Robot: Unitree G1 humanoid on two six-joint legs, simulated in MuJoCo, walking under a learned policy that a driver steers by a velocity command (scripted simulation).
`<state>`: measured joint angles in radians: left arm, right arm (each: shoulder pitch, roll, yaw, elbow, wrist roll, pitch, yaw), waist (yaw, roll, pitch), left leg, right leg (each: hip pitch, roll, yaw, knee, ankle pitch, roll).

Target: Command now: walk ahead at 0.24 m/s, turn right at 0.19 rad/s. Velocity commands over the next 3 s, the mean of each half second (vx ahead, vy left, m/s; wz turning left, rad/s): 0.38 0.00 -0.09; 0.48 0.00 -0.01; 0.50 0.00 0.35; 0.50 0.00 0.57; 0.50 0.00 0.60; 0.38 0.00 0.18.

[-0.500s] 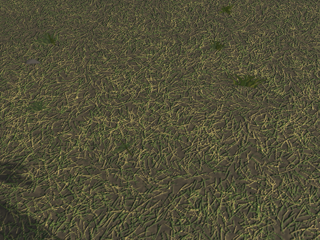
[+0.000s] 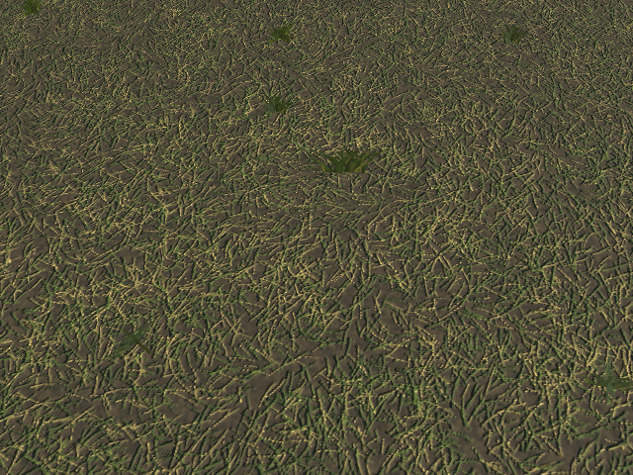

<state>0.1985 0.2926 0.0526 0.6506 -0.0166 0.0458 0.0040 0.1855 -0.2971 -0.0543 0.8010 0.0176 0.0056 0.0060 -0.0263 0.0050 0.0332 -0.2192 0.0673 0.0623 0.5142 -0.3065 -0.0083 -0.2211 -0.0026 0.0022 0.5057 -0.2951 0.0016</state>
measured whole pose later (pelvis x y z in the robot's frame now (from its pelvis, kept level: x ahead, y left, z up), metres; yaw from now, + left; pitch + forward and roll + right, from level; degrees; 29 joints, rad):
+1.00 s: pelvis +0.49 +0.00 -0.01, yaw -1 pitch +2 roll +2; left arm 0.06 0.26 0.03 0.66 -0.01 -0.09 -0.04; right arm 0.38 -0.31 -0.05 0.91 0.02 -0.04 0.00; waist -0.08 -0.02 0.03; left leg 0.07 -0.02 0.03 0.35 -0.44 0.01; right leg -0.50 -0.03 -0.02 0.50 -0.03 -0.06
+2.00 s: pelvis +1.06 +0.09 -0.01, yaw +30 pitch +2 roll +0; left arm 0.02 0.28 0.04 0.67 0.00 -0.12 -0.02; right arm 0.38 -0.30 -0.08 0.74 0.03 -0.03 -0.02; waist -0.09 -0.04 0.01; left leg -0.06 -0.12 -0.23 0.47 -0.43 0.07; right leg -0.48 0.01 0.07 0.45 -0.02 0.02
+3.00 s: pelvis +1.44 +0.47 -0.01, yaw +51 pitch +2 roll +2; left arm 0.14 0.28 0.03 0.74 0.00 -0.08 -0.06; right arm 0.26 -0.28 -0.05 0.76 -0.01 -0.03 -0.02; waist -0.04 -0.05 0.02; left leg -0.02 -0.09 0.04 0.39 -0.39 0.06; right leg -0.53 -0.02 -0.01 0.54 0.03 -0.03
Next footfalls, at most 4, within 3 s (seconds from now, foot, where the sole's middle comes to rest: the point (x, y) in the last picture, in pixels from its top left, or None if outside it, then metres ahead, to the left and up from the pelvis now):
0.48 left None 0.36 0.13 -0.77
1.00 right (380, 389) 0.67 -0.11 -0.77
1.54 left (266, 291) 0.94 0.15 -0.77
2.02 right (297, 193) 1.28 0.07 -0.77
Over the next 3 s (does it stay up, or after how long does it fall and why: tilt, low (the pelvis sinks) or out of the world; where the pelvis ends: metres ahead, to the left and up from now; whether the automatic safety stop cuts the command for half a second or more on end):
stays up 1.44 0.47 -0.01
